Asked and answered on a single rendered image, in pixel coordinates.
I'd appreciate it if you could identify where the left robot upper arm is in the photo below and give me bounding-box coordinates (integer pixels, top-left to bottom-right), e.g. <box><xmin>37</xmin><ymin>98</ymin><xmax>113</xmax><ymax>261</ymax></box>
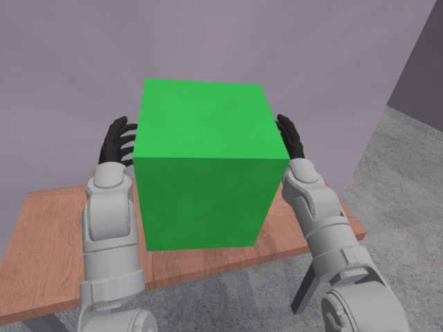
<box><xmin>82</xmin><ymin>308</ymin><xmax>158</xmax><ymax>332</ymax></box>

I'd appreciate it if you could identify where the left robot forearm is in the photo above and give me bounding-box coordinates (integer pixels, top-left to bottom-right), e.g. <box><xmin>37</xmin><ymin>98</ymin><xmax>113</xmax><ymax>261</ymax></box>
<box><xmin>77</xmin><ymin>162</ymin><xmax>145</xmax><ymax>332</ymax></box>

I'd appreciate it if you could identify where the left robot hand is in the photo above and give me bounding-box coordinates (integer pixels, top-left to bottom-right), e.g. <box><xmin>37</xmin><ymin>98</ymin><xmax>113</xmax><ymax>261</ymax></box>
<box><xmin>98</xmin><ymin>116</ymin><xmax>138</xmax><ymax>167</ymax></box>

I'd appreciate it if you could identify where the right robot upper arm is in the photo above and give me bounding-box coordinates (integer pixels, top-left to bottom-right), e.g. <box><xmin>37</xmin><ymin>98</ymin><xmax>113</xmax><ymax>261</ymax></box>
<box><xmin>321</xmin><ymin>281</ymin><xmax>410</xmax><ymax>332</ymax></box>

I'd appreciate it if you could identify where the right robot forearm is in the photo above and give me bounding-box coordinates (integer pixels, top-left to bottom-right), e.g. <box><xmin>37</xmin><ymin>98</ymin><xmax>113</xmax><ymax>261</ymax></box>
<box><xmin>282</xmin><ymin>158</ymin><xmax>410</xmax><ymax>330</ymax></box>

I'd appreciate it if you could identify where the right robot hand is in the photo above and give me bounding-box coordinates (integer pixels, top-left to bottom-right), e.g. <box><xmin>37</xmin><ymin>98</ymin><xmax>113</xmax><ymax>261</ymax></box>
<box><xmin>275</xmin><ymin>114</ymin><xmax>305</xmax><ymax>160</ymax></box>

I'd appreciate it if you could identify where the table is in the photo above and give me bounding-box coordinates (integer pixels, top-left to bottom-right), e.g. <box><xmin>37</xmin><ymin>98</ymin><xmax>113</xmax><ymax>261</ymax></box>
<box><xmin>0</xmin><ymin>156</ymin><xmax>367</xmax><ymax>332</ymax></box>

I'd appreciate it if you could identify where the carton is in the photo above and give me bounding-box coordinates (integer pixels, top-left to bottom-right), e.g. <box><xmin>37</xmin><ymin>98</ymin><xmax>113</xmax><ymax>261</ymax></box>
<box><xmin>132</xmin><ymin>78</ymin><xmax>290</xmax><ymax>251</ymax></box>

